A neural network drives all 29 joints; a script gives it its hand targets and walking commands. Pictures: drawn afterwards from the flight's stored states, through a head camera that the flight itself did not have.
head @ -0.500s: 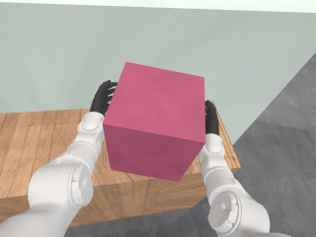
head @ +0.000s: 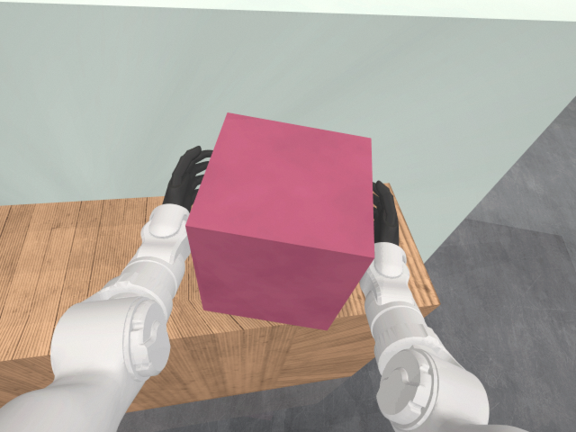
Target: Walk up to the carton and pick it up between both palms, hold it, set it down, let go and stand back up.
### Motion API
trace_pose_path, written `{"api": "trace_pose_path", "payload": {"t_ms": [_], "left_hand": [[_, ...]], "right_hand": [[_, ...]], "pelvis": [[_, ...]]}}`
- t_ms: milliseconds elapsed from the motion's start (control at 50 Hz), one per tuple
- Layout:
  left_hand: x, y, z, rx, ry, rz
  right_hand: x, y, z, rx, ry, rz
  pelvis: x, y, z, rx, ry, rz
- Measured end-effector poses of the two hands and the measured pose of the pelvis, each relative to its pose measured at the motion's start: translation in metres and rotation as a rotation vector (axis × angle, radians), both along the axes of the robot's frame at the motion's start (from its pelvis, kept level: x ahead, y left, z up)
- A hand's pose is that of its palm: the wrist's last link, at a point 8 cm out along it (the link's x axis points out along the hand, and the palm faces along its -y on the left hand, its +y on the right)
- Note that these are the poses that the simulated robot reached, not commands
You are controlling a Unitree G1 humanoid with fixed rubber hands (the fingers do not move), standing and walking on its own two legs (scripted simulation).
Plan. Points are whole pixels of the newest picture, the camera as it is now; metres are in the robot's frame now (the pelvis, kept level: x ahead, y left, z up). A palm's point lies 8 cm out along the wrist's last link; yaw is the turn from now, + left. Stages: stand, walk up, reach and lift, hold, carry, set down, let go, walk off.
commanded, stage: reach and lift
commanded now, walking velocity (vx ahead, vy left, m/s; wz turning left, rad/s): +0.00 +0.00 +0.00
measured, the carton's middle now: (281, 230) +0.41 -0.02 +0.01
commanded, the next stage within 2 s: none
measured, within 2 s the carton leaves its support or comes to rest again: leaves its support in 0.22 s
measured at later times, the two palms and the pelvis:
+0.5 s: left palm (175, 187) +0.43 +0.13 +0.09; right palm (390, 228) +0.37 -0.17 +0.07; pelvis +0.00 +0.00 +0.00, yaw +0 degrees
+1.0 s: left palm (168, 178) +0.41 +0.13 +0.13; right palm (400, 223) +0.35 -0.17 +0.10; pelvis -0.01 -0.01 +0.01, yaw +0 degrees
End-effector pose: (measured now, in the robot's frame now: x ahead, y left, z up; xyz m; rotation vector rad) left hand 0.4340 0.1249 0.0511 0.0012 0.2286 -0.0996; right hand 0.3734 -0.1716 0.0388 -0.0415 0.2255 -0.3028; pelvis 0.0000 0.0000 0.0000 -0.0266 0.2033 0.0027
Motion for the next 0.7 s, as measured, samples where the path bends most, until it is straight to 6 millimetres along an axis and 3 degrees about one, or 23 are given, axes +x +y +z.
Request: {"api": "trace_pose_path", "payload": {"t_ms": [220,440,700], "left_hand": [[0.0,0.0,0.004,-0.002,-0.016,0.002],[-0.004,-0.001,0.037,-0.011,-0.13,0.004],[-0.023,0.002,0.043,0.001,-0.085,0.021]], "right_hand": [[0.001,0.0,0.004,-0.002,-0.015,-0.001],[-0.003,0.001,0.033,-0.002,-0.135,-0.02],[-0.019,0.004,0.03,0.037,-0.107,-0.014]], "pelvis": [[0.0,0.0,0.0,0.0,0.001,0.0],[-0.001,0.0,0.0,0.0,-0.016,0.0],[-0.011,-0.003,0.002,0.004,-0.07,0.002]]}}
